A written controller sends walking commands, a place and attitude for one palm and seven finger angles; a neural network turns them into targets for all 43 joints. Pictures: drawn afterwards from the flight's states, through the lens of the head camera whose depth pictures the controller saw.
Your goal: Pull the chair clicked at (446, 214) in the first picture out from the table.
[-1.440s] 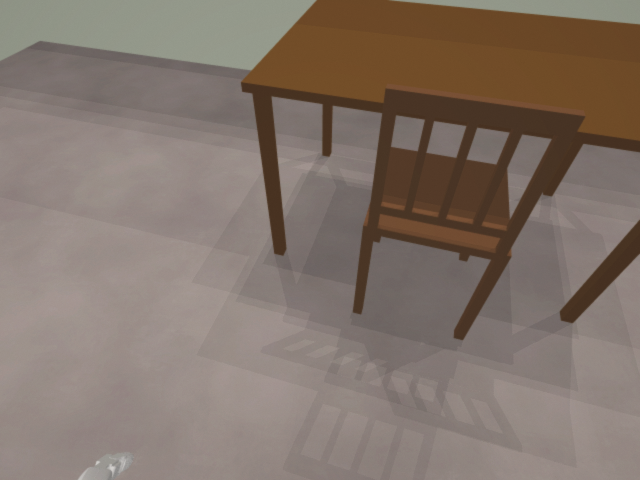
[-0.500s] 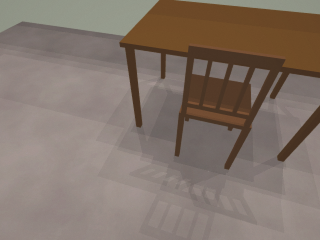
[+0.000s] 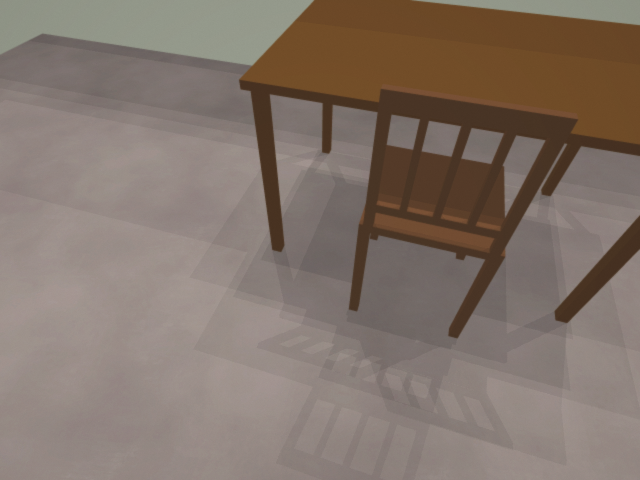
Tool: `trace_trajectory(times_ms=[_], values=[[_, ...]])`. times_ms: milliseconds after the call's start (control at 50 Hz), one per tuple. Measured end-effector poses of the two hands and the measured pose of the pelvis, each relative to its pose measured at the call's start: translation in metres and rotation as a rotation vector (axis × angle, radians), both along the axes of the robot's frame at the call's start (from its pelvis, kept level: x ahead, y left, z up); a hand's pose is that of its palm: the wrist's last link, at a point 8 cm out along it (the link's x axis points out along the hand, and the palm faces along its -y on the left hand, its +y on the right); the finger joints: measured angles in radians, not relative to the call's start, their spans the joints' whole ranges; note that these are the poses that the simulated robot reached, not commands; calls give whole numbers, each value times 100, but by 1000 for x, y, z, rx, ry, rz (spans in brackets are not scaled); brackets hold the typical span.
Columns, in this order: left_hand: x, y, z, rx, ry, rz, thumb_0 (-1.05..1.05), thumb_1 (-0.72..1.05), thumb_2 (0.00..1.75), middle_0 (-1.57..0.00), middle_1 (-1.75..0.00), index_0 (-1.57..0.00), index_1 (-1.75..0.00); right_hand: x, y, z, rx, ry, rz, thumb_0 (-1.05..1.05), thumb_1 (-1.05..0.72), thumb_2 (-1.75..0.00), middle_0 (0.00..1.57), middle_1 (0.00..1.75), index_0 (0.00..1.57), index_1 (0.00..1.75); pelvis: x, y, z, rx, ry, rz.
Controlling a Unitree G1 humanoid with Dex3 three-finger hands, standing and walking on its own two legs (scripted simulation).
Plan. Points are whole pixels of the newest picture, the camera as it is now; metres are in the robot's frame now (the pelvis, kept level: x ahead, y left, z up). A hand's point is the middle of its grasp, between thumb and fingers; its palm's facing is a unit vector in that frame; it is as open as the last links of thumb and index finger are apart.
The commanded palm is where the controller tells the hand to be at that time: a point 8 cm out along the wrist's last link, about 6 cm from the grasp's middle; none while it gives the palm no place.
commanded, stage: turn to face it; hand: left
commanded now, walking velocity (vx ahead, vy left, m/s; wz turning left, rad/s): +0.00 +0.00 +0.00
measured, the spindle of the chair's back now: (450, 173) +0.78 -0.25 -0.10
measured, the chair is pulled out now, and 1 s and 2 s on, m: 0.00 0.00 0.00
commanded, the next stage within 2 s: take the last steps up to it in 0.66 s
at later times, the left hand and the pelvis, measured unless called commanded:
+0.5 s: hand out of the picture +0.07 +0.21 -0.17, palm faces -0.08 -0.96 -0.28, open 7.4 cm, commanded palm none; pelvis +0.00 +0.00 -0.01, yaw -5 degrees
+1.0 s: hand out of the picture +0.08 +0.17 -0.18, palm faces -0.20 -0.95 -0.25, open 7.4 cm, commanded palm none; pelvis +0.00 -0.02 -0.02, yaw -14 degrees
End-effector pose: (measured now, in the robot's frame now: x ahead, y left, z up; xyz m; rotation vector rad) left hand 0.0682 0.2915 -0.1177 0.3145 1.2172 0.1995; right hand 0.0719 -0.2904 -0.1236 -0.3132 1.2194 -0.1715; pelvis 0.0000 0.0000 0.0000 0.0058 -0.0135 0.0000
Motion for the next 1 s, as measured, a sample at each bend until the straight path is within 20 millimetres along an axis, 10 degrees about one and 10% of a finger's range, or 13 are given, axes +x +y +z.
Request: trace_trajectory(times_ms=[360, 780, 1000], values=[[8, -5, -4, 0, 16, -17, 1, 90, 89, -20, -30, -20, -30, 4, 7, -3, 9, -40, -44, 1, -91, -90, 20, 30, 21, 30, 3, 1, -3, 2, 1, -50], [-1, -51, -38, -130, 77, -112, 1, 90, 89, -20, -30, -20, -30, -119, 59, -30, 100, 127, -272, 1, -91, -90, 20, 30, 21, 30, -18, 12, -17, 12, 25, -154], [20, -74, -28, -87, 68, -172, 1, 91, 89, -20, -30, -20, -30, -133, 32, -46, 135, 125, -363, 1, -91, -90, 20, 30, 21, 30, 4, -22, -22, -12, 33, -243]])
